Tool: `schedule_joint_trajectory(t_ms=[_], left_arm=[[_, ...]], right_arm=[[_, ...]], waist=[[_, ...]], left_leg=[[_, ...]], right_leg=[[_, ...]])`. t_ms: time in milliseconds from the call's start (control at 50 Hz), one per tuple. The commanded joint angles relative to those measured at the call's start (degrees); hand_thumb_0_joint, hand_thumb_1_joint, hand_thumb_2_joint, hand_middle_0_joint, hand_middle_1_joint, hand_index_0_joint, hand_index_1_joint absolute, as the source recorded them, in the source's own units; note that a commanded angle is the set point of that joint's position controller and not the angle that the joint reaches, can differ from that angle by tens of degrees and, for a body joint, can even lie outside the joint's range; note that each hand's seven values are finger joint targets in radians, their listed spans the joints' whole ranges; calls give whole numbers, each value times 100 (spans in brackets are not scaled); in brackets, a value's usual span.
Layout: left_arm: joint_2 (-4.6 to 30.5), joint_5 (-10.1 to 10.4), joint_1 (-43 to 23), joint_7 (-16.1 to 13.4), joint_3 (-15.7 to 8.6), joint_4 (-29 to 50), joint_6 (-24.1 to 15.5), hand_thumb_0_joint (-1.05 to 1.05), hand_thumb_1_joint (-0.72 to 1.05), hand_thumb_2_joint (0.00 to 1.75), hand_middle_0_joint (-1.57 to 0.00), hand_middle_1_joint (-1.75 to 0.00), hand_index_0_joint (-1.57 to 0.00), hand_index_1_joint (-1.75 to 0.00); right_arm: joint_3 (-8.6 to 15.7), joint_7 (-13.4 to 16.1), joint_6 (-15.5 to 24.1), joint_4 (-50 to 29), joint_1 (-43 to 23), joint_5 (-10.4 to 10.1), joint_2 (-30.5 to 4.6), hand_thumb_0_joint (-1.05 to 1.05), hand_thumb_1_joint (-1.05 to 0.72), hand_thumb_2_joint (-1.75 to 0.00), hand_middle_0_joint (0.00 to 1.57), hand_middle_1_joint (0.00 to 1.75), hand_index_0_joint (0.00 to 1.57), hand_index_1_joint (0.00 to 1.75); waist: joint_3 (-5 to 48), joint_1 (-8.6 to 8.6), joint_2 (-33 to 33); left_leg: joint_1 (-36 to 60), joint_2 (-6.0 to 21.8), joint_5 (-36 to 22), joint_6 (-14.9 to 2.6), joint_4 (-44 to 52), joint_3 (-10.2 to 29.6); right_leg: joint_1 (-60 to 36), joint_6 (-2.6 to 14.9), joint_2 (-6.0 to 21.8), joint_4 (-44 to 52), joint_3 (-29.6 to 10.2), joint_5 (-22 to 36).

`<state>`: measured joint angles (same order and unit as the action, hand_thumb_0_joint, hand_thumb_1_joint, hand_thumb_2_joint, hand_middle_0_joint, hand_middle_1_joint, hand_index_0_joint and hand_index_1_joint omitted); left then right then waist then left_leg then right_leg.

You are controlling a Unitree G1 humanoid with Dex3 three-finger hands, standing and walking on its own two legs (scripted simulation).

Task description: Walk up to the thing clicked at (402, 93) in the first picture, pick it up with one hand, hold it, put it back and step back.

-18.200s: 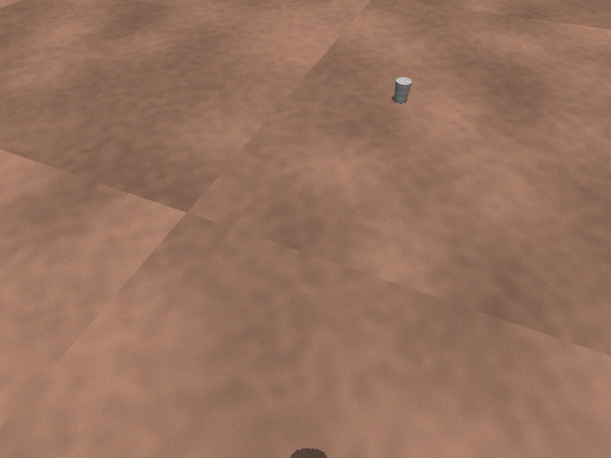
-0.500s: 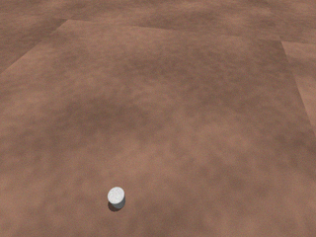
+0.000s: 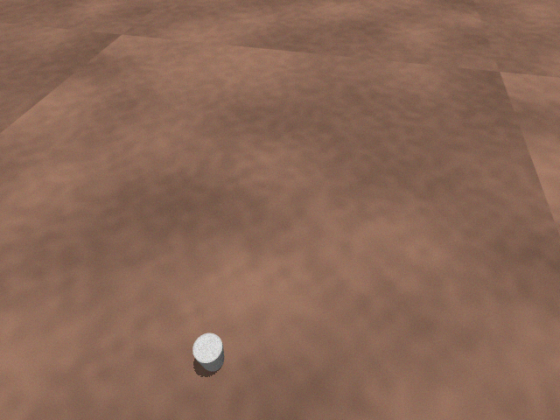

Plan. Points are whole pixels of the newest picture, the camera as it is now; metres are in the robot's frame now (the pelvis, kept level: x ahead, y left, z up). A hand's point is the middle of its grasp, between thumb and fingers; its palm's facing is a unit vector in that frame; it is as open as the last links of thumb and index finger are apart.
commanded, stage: stand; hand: left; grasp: from above
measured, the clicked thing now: (210, 354) +0.45 +0.25 -0.72
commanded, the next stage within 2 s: rise first in 0.60 s
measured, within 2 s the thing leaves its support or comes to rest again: neither
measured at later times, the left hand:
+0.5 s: hand out of the picture +0.08 +0.25 -0.16, palm faces -0.03 -0.94 -0.34, open 7.3 cm
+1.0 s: hand out of the picture +0.16 +0.25 -0.17, palm faces -0.05 -0.93 -0.36, open 10.1 cm
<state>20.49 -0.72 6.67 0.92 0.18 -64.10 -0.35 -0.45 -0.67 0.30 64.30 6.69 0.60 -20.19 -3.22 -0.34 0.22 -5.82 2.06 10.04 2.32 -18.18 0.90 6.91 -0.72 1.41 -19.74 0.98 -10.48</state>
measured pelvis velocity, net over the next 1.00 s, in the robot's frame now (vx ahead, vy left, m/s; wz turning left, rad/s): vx -0.01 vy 0.00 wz -0.01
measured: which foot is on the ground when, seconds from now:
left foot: down 0.00-1.00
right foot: down 0.00-1.00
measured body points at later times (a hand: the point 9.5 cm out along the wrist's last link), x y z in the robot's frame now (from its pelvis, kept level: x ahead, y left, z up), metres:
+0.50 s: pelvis +0.00 +0.00 +0.00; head +0.01 +0.00 +0.45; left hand +0.08 +0.30 -0.13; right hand +0.08 -0.30 -0.13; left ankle +0.00 +0.15 -0.75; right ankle +0.00 -0.13 -0.75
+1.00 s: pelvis -0.01 +0.00 -0.02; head +0.05 +0.01 +0.42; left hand +0.16 +0.30 -0.14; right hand +0.09 -0.26 -0.15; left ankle +0.00 +0.15 -0.75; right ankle +0.00 -0.13 -0.75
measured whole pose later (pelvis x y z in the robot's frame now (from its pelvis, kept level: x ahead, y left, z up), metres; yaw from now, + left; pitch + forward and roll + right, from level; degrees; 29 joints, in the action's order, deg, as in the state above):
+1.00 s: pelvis -0.01 +0.00 -0.02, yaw -1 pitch +7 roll +0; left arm 19.0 -8.1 -1.7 1.5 -8.3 -56.3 1.1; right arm 1.6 0.9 2.4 44.6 12.8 -1.2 -13.8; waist 0.2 1.2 -0.7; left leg -25.3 2.2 17.5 2.0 -36.2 0.7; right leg 25.9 -0.8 1.3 -36.2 0.2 -16.9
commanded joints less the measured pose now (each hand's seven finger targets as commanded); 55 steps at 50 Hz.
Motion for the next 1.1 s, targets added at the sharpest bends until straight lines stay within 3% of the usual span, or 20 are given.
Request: schedule_joint_trajectory(t_ms=[0,140,280,500,600,660,680,700,720,740,760,800,840,860,880,900,940,960,980,1080], left_arm=[[1241,17,-182,-113,-228,333,-135,0,90,90,-20,-30,-20,-30],[1245,26,-190,-123,-232,325,-145,0,90,90,-20,-30,-20,-30],[1277,14,-145,-123,-241,339,-148,0,90,90,-20,-30,-20,-30],[1270,19,-213,-132,-244,340,-144,0,90,90,-20,-30,-20,-30],[1257,4,-178,-128,-242,334,-142,0,90,90,-20,-30,-20,-30],[1280,13,-194,-127,-248,359,-154,0,90,90,-20,-30,-20,-30],[1256,21,-210,-133,-248,365,-154,0,82,97,-12,-38,-12,-38],[175,285,-2220,-192,-240,2375,-648,0,74,101,-15,-46,-13,-46],[538,270,-2498,-237,-359,1844,-602,0,66,98,-19,-54,-16,-54],[1131,122,-1587,-285,-793,885,-386,0,58,99,-17,-62,-14,-62],[1063,63,-1140,-195,-826,544,-288,0,50,96,-14,-70,-13,-70],[1433,-174,-1732,-96,-992,903,-360,0,34,93,-10,-86,-12,-86],[1223,-516,-916,47,-1039,307,-220,0,18,93,-4,-102,-9,-99],[1337,-679,-622,80,-1206,424,-186,0,10,94,-4,-108,-8,-103],[1390,-706,-511,58,-1361,800,-154,0,2,95,-2,-110,-6,-106],[1237,-746,-334,18,-1314,992,-63,0,-6,94,-2,-113,-7,-108],[833,-812,-402,-66,-1065,1214,211,0,-21,94,-3,-113,-7,-109],[828,-884,-620,-105,-1013,1250,357,0,-28,94,-3,-112,-7,-108],[955,-927,-687,-142,-1091,1325,489,0,-35,95,-5,-111,-8,-108],[631,-946,-531,-206,-975,1991,790,0,-52,96,-7,-109,-8,-108]], right_arm=[[264,99,132,-332,-195,-12,-1252,0,-90,-90,20,30,20,30],[262,89,109,-345,-195,-16,-1226,0,-90,-90,20,30,20,30],[260,99,117,-357,-228,-26,-1228,0,-90,-90,20,30,20,30],[265,99,100,-335,-175,-9,-1230,0,-90,-90,20,30,20,30],[262,91,96,-336,-179,-11,-1221,0,-90,-90,20,30,20,30],[269,96,116,-361,-172,-5,-1228,0,-90,-90,20,30,20,30],[271,100,112,-358,-168,-7,-1230,0,-96,-92,20,30,20,30],[43,215,390,-1892,-118,-395,-240,0,-103,-93,20,30,20,30],[60,277,396,-1598,129,-415,-386,0,-98,-92,20,30,20,30],[159,312,361,-1505,287,-366,-576,0,-97,-92,20,30,20,30],[235,298,304,-1663,320,-360,-583,0,-94,-91,20,30,20,30],[406,362,361,-1843,476,-296,-585,0,-92,-91,20,30,20,30],[509,317,400,-2028,651,-200,-567,0,-94,-91,20,30,20,30],[567,280,414,-2143,670,-160,-530,0,-95,-91,20,30,20,30],[601,259,423,-2303,707,-156,-499,0,-93,-91,20,30,20,30],[612,256,423,-2470,693,-163,-444,0,-93,-91,20,30,20,30],[577,232,431,-2705,579,-179,-390,0,-92,-90,20,30,20,30],[577,233,441,-2827,470,-198,-413,0,-90,-90,20,30,20,30],[587,222,444,-2926,405,-215,-427,0,-91,-90,20,30,20,30],[595,166,623,-3243,543,-196,-333,0,-91,-90,20,30,20,30]], waist=[[447,19,-15],[386,39,-50],[556,28,19],[338,43,-45],[386,35,-26],[561,41,14],[591,39,24],[166,730,192],[266,492,-126],[260,384,-308],[224,233,-274],[1005,204,-189],[1277,163,-295],[1589,-74,-38],[1938,-179,187],[2045,-212,314],[1669,-129,346],[1510,-38,284],[1395,-19,119],[1380,111,-201]], left_leg=[[49,552,-737,-295,240,418],[11,521,-634,-279,242,400],[119,548,-918,-288,172,379],[-30,523,-527,-271,239,382],[-17,530,-517,-282,243,387],[113,559,-880,-284,195,368],[119,558,-976,-282,178,358],[-703,-290,-79,-282,-289,-379],[-731,-293,105,-320,-317,-367],[-876,-318,264,-326,-413,-362],[-1018,-284,221,-310,-561,-386],[-1052,-277,-62,-314,-851,-318],[-1416,-309,-296,-306,-1294,-277],[-1570,-358,-465,-277,-1450,-284],[-1472,-377,-608,-247,-1507,-311],[-1396,-383,-688,-212,-1465,-307],[-1588,-347,-435,-179,-1481,-276],[-1690,-328,-356,-169,-1559,-254],[-1868,-296,-219,-181,-1656,-218],[-2415,-239,369,-228,-2134,-185]], right_leg=[[-102,180,607,330,-498,726],[-49,176,594,379,-494,613],[-177,187,624,302,-516,1051],[-40,183,605,436,-554,564],[-57,171,591,417,-518,626],[-189,195,624,321,-518,1012],[-226,193,625,296,-511,1095],[1120,73,-51,-37,-70,562],[772,22,-30,21,-3,188],[840,57,-79,-27,69,-104],[934,88,-117,-184,95,-155],[921,91,-86,-567,60,221],[1046,91,-92,-1017,76,510],[961,124,-78,-1190,72,588],[834,139,-87,-1274,43,691],[828,151,-112,-1278,63,699],[1213,160,-153,-1303,96,377],[1388,157,-166,-1349,125,279],[1570,150,-181,-1393,147,120],[2175,116,-212,-1851,172,-489]])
